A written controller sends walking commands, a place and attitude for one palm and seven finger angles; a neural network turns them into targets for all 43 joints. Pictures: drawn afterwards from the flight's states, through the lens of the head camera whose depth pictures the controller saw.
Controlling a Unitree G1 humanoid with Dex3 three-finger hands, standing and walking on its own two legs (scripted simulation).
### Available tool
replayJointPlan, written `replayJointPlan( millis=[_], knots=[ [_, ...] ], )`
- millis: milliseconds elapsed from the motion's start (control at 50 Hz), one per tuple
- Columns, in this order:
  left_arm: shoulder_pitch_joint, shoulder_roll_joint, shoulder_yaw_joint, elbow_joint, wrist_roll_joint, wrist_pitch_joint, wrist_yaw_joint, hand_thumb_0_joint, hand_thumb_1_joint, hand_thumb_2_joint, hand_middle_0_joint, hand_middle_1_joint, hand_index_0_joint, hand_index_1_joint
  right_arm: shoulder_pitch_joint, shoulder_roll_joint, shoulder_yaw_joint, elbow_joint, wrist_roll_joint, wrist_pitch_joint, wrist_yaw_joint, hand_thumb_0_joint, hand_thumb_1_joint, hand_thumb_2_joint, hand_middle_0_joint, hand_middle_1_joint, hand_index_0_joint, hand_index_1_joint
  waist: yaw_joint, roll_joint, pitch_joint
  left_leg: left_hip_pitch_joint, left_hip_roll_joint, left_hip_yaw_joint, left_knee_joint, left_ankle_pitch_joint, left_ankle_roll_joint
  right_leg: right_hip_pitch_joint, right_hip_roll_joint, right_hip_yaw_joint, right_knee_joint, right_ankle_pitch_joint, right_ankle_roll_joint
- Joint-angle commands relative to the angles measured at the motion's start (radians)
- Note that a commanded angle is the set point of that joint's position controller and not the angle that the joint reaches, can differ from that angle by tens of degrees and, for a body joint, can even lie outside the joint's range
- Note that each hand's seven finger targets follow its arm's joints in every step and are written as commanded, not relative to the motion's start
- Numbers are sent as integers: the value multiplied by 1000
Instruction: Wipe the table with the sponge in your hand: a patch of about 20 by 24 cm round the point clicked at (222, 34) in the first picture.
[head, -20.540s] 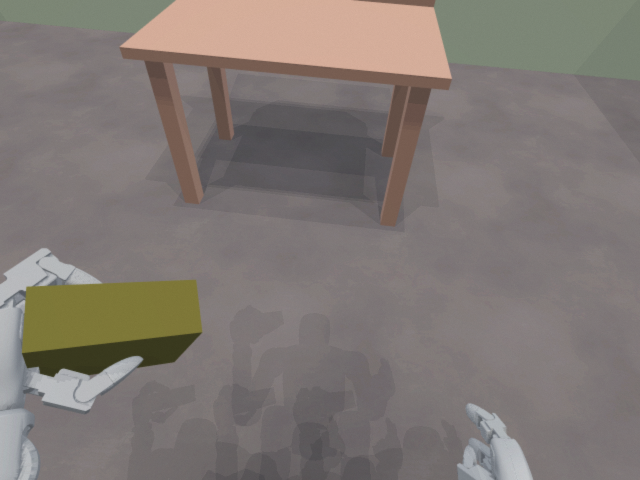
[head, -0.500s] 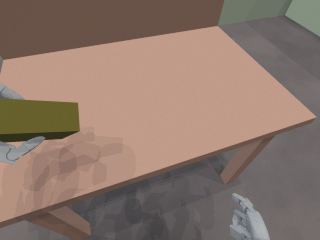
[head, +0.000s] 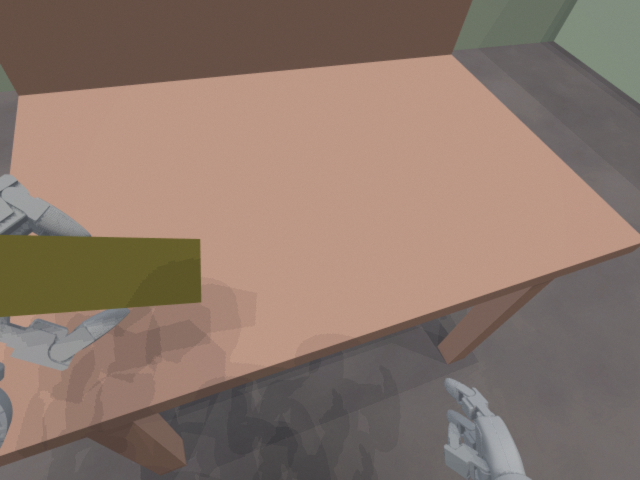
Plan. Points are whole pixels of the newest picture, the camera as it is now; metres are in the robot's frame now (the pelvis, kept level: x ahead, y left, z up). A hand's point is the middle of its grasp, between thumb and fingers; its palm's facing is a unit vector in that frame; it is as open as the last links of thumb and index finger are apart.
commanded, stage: come to a stop and stand still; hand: left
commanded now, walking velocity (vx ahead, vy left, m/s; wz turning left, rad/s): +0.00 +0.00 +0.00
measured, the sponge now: (130, 275) +0.25 +0.21 +0.17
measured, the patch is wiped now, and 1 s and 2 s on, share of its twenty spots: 0.00 0.00 0.00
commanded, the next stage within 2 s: look again from close up in 1.46 s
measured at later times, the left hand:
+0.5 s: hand (54, 393) +0.15 +0.23 +0.16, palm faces +0.39 -0.86 -0.34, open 9.6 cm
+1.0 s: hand (82, 363) +0.17 +0.22 +0.15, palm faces +0.33 -0.88 -0.35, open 9.6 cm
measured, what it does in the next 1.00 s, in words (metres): steps on the spot: right foot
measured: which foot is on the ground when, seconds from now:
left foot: down 0.00-1.00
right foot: up 0.00-0.08, down 0.10-1.00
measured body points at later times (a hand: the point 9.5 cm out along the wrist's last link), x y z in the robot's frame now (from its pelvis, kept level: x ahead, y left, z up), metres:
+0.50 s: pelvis -0.06 -0.03 +0.00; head -0.06 -0.02 +0.45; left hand +0.12 +0.27 +0.18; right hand +0.11 -0.28 -0.07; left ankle +0.03 +0.06 -0.73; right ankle -0.05 -0.12 -0.74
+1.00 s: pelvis -0.05 -0.01 +0.00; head -0.05 +0.00 +0.45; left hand +0.15 +0.27 +0.17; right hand +0.11 -0.24 -0.06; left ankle +0.03 +0.06 -0.74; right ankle -0.05 -0.12 -0.74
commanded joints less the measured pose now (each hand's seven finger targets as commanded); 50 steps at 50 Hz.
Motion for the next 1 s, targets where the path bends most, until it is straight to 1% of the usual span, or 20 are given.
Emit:
replayJointPlan(
  millis=[0,100,140,160,240,260,320,420,440,460,520,540,560,620,640,660,740,860,940,980],
  knots=[
    [-10,137,103,-63,-24,-22,-13,0,100,1300,-1200,-1600,-1200,-1600,7,-180,-82,-144,17,3,-25,0,-900,-900,200,300,200,300,-20,160,-211,186,274,-193,-95,554,-123,-2,-8,-15,-104,18,-2],
    [-5,172,123,-139,-66,-24,-28,0,100,1300,-1200,-1600,-1200,-1600,-37,-183,-62,-180,27,22,-41,0,-900,-900,200,300,200,300,-16,183,-277,145,227,-180,-61,328,-133,131,-46,19,-273,257,-31],
    [-12,183,125,-228,-70,-25,-29,0,100,1300,-1200,-1600,-1200,-1600,-62,-185,-70,-184,46,13,-39,0,-900,-900,200,300,200,300,-22,168,-331,189,220,-180,-51,320,-120,146,-38,29,-242,251,-33],
    [37,143,104,-229,-75,-27,-31,0,100,1300,-1200,-1600,-1200,-1600,-58,-180,-66,-189,43,11,-41,0,-900,-900,200,300,200,300,-17,156,-332,195,219,-177,-53,289,-108,145,-33,20,-249,228,-32],
    [90,203,157,-213,-88,-14,-20,0,100,1300,-1200,-1600,-1200,-1600,-80,-190,-62,-191,53,2,-54,0,-900,-900,200,300,200,300,-21,190,-253,121,205,-197,-80,31,-88,105,-55,50,-301,139,-35],
    [81,150,119,-189,-92,-14,-21,0,100,1300,-1200,-1600,-1200,-1600,-76,-181,-58,-188,50,1,-56,0,-900,-900,200,300,200,300,-26,198,-209,88,201,-201,-90,-57,-82,82,-59,51,-325,100,-37],
    [38,145,105,-102,-91,-8,-18,0,100,1300,-1200,-1600,-1200,-1600,-64,-188,-62,-175,55,-8,-65,0,-900,-900,200,300,200,300,-38,188,-104,43,184,-210,-69,-211,-71,-24,-79,97,-407,-34,-49],
    [-51,97,36,-63,-80,6,-15,0,100,1300,-1200,-1600,-1200,-1600,-58,-189,-62,-164,64,-22,-80,0,-900,-900,200,300,200,300,-41,117,-79,105,161,-172,22,-172,-70,-104,-109,142,-475,-114,-64],
    [-68,123,45,-85,-77,8,-9,0,100,1300,-1200,-1600,-1200,-1600,-77,-188,-59,-164,68,-25,-82,0,-900,-900,200,300,200,300,-38,130,-92,119,163,-175,8,-157,-67,-87,-106,146,-469,-94,-63],
    [-71,89,20,-89,-72,7,-9,0,100,1300,-1200,-1600,-1200,-1600,-75,-184,-52,-164,62,-27,-84,0,-900,-900,200,300,200,300,-38,122,-100,111,165,-171,-10,-156,-63,-59,-93,133,-461,-74,-56],
    [-79,89,15,-146,-53,11,-4,0,100,1300,-1200,-1600,-1200,-1600,-84,-187,-52,-168,59,-39,-88,0,-900,-900,200,300,200,300,-37,140,-129,119,172,-163,-22,-129,-57,-1,-78,133,-442,-7,-49],
    [-70,122,39,-146,-49,15,2,0,100,1300,-1200,-1600,-1200,-1600,-90,-191,-51,-167,63,-36,-90,0,-900,-900,200,300,200,300,-36,160,-123,118,175,-171,-36,-135,-58,4,-74,132,-440,-14,-48],
    [-63,84,18,-150,-45,15,0,0,100,1300,-1200,-1600,-1200,-1600,-89,-185,-45,-169,55,-33,-90,0,-900,-900,200,300,200,300,-36,174,-117,99,178,-168,-48,-154,-55,17,-66,121,-439,-12,-46],
    [-39,100,47,-133,-39,23,-1,0,100,1300,-1200,-1600,-1200,-1600,-84,-180,-42,-171,51,-22,-94,0,-900,-900,200,300,200,300,-38,156,-86,100,169,-148,5,-162,-64,-28,-83,145,-477,-56,-58],
    [-20,144,84,-113,-38,28,2,0,100,1300,-1200,-1600,-1200,-1600,-89,-184,-41,-172,53,-14,-97,0,-900,-900,200,300,200,300,-36,157,-76,109,169,-150,10,-155,-67,-47,-88,148,-483,-68,-63],
    [-18,94,53,-115,-41,30,-3,0,100,1300,-1200,-1600,-1200,-1600,-85,-173,-35,-172,46,-7,-97,0,-900,-900,200,300,200,300,-38,148,-83,107,170,-143,18,-155,-65,-41,-85,138,-478,-57,-61],
    [2,117,82,-104,-41,38,-8,0,100,1300,-1200,-1600,-1200,-1600,-92,-175,-32,-180,48,-1,-104,0,-900,-900,200,300,200,300,-40,177,-97,117,191,-163,-29,-132,-61,-7,-60,116,-439,1,-52],
    [-19,55,27,-128,-25,43,-22,0,100,1300,-1200,-1600,-1200,-1600,-89,-169,-21,-188,36,2,-109,0,-900,-900,200,300,200,300,-40,198,-106,87,221,-195,-136,-209,-48,64,-13,86,-406,41,-31],
    [-48,93,49,-143,-8,49,-14,0,100,1300,-1200,-1600,-1200,-1600,-100,-169,-24,-188,35,-5,-114,0,-900,-900,200,300,200,300,-34,212,-124,100,226,-208,-178,-220,-50,103,-4,85,-384,72,-28],
    [-56,66,26,-158,-3,48,-15,0,100,1300,-1200,-1600,-1200,-1600,-88,-166,-26,-188,31,-6,-114,0,-900,-900,200,300,200,300,-35,212,-141,96,229,-207,-186,-211,-49,132,0,80,-375,112,-28]
  ],
)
